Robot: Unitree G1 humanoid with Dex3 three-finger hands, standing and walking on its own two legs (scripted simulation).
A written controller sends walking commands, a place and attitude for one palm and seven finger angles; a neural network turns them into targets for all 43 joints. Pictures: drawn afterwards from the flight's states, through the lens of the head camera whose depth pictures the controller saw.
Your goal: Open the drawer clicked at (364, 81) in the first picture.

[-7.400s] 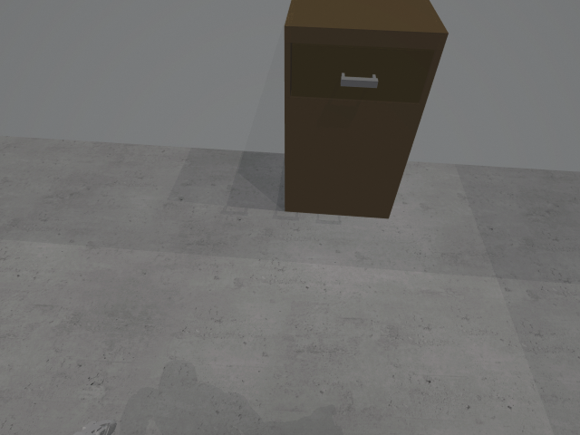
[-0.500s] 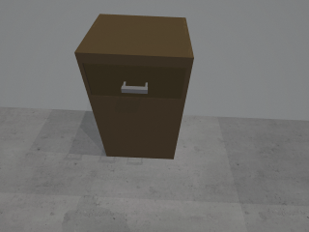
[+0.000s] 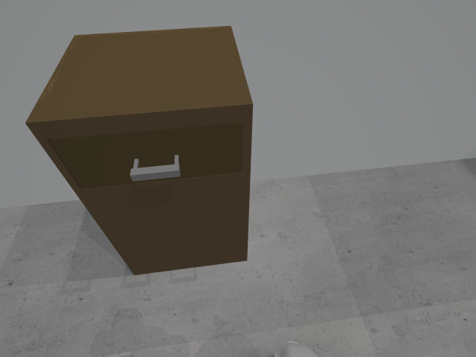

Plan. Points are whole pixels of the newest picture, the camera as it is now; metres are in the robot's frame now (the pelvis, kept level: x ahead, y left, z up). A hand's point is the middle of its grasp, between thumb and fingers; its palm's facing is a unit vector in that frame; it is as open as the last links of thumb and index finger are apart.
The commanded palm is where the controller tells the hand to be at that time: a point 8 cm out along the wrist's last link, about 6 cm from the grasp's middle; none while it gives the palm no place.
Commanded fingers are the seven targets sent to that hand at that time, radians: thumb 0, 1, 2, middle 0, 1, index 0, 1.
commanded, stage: come to a stop and stand still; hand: left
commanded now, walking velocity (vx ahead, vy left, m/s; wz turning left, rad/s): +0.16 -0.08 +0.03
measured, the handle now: (156, 166) +0.57 +0.21 -0.07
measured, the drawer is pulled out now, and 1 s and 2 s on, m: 0.00 0.00 0.00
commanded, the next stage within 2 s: look again from close up in 1.26 s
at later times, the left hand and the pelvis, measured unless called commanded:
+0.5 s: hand out of the picture +0.10 +0.18 -0.16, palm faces +0.09 -0.96 -0.26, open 7.3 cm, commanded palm none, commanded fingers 0.00 0.90 0.90 -0.20 -0.30 -0.20 -0.30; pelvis +0.05 -0.02 +0.00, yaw +1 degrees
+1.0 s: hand out of the picture +0.01 +0.18 -0.16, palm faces +0.03 -0.98 -0.19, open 7.4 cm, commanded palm none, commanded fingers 0.00 0.90 0.90 -0.20 -0.30 -0.20 -0.30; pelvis +0.02 +0.02 +0.01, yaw +0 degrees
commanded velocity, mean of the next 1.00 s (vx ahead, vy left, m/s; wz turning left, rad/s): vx -0.08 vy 0.07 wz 0.00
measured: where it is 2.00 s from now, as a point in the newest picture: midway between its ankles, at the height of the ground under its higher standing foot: outside the picture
